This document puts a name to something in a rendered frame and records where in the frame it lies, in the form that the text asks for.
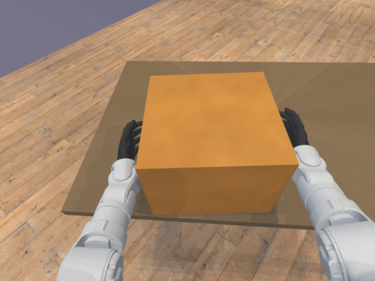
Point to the table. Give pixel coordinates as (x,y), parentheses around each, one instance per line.
(335,102)

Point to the robot left forearm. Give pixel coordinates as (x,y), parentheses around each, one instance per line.
(108,226)

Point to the right robot upper arm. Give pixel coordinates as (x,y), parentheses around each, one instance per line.
(347,251)

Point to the robot right hand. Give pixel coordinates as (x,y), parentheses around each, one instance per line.
(294,128)

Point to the robot left hand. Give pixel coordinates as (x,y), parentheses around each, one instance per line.
(127,149)

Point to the robot right forearm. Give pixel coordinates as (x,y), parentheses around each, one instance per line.
(323,198)

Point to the carton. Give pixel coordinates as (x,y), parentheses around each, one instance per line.
(213,144)

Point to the left robot upper arm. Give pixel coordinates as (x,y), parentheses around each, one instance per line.
(92,264)

